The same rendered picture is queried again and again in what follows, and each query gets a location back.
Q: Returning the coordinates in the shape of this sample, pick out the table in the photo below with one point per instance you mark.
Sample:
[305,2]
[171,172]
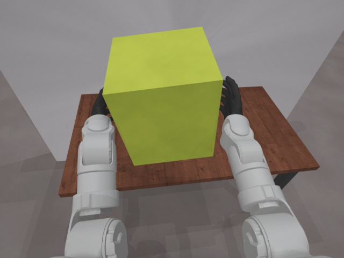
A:
[285,153]

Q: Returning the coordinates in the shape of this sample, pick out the left robot hand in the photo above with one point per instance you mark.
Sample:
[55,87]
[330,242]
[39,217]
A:
[100,105]

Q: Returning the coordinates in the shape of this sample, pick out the left robot forearm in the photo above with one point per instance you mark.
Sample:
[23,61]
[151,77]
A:
[96,169]

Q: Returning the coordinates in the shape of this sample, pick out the right robot forearm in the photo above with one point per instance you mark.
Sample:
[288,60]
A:
[258,193]

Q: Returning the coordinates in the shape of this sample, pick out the robot right upper arm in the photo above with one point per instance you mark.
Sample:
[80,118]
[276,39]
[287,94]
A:
[276,235]

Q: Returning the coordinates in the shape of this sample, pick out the right robot hand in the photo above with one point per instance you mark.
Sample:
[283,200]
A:
[232,102]

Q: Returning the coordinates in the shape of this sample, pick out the robot left upper arm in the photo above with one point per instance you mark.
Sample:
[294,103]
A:
[99,238]

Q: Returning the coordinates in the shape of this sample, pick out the carton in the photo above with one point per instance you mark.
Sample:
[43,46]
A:
[163,91]

